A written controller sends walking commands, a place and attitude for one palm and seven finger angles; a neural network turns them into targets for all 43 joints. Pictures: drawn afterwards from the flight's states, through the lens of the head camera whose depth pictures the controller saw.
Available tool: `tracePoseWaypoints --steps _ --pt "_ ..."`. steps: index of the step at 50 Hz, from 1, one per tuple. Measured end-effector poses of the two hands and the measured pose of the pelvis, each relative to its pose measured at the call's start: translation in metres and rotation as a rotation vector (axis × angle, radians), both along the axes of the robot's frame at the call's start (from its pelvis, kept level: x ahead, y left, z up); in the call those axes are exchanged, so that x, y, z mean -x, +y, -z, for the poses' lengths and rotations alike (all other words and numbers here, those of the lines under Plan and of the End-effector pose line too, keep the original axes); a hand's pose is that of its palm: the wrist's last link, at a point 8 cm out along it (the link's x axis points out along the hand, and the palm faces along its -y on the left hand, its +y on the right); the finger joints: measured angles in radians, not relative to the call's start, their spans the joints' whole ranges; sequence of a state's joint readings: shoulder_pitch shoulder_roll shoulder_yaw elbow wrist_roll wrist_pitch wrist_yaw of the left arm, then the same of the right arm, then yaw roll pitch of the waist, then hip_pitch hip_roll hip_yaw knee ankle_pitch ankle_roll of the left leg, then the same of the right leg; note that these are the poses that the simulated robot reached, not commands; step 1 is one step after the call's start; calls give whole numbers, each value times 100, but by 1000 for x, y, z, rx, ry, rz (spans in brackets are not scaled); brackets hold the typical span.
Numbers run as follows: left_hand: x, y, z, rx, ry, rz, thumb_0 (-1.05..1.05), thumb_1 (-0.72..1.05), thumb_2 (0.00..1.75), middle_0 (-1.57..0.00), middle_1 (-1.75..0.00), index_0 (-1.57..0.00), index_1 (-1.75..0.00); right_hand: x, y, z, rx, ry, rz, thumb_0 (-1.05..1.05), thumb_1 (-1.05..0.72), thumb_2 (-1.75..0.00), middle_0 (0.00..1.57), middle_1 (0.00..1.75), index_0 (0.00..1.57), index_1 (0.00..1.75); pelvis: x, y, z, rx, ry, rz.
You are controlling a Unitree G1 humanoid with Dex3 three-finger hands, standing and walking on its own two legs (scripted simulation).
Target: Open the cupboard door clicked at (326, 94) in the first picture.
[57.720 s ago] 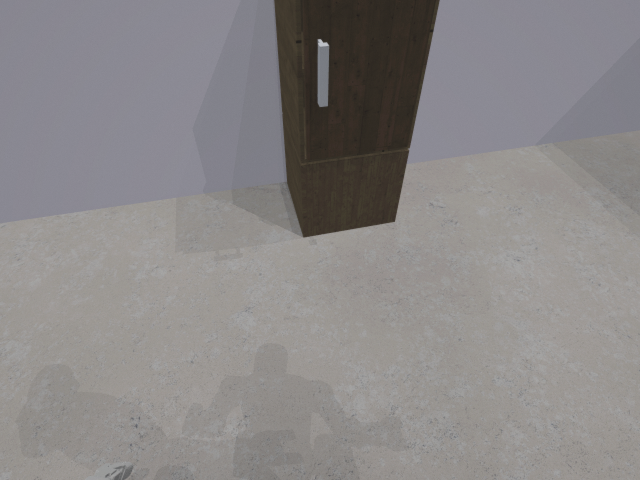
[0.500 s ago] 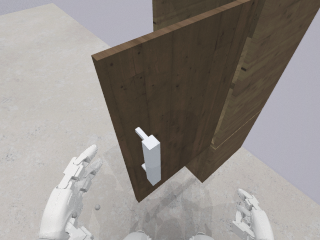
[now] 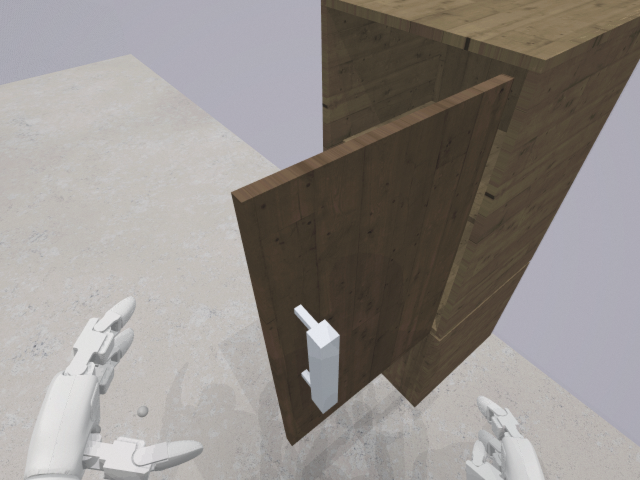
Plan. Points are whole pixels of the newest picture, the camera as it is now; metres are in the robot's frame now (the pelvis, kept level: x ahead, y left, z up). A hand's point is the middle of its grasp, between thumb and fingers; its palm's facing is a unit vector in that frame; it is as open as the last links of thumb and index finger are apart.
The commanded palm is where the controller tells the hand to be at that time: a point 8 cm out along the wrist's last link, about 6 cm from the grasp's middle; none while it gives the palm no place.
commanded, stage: draw the hand back to the body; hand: left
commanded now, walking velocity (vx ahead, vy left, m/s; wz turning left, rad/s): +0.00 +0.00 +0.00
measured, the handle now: (313, 359) +0.28 +0.04 +0.01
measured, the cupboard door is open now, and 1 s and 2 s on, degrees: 89 89 89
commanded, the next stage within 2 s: step back with the hand held close in 0.84 s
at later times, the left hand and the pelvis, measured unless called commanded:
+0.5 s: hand (54, 320) +0.20 +0.26 +0.20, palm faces +0.47 -0.79 -0.41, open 8.7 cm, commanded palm +0.15 +0.29 +0.21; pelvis +0.01 -0.01 +0.03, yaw -1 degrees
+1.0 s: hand (70, 321) +0.20 +0.24 +0.20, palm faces +0.45 -0.79 -0.41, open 7.4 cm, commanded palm +0.15 +0.28 +0.21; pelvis +0.01 -0.02 +0.04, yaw -1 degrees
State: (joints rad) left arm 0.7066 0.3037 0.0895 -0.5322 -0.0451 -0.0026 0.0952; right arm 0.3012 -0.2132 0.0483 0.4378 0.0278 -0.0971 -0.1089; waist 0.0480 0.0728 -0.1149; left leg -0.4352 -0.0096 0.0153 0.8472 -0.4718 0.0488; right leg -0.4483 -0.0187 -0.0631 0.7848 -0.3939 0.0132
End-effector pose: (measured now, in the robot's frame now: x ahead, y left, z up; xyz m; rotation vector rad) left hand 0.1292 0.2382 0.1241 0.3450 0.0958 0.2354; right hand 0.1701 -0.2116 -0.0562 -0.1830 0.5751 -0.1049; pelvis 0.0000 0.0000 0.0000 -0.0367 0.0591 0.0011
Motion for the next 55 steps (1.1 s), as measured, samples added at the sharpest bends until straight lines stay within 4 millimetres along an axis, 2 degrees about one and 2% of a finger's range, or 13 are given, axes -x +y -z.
tracePoseWaypoints --steps 11,27,37,48,55 --pt "-13 27 -45 -98 -119 -101 0 18 59 -18 -30 -18 -30 -9 4 -10 9 17 -43 1 -90 -89 20 30 20 30 -7 0 -19 -10 -71 -2" --pt "-24 52 -96 -180 -281 -186 1 73 83 -20 -30 -20 -30 -18 -15 -22 30 36 -48 1 -90 -89 20 30 20 30 -9 -9 -34 -20 -131 10" --pt "-24 39 -80 -136 -211 -160 1 87 89 -20 -30 -21 -30 -11 -23 -18 26 75 -34 1 -90 -89 20 30 20 30 -7 -15 -37 -24 -140 16" --pt "-23 37 -91 -163 -246 -166 2 89 90 -21 -30 -21 -30 -10 -25 -16 13 73 -33 1 -90 -89 20 30 20 30 -6 -19 -38 -24 -150 16" --pt "-34 47 -90 -214 -246 -149 2 89 90 -21 -30 -21 -30 -5 -29 -19 25 106 -13 1 -90 -89 20 30 20 30 2 -19 -39 -17 -102 16"
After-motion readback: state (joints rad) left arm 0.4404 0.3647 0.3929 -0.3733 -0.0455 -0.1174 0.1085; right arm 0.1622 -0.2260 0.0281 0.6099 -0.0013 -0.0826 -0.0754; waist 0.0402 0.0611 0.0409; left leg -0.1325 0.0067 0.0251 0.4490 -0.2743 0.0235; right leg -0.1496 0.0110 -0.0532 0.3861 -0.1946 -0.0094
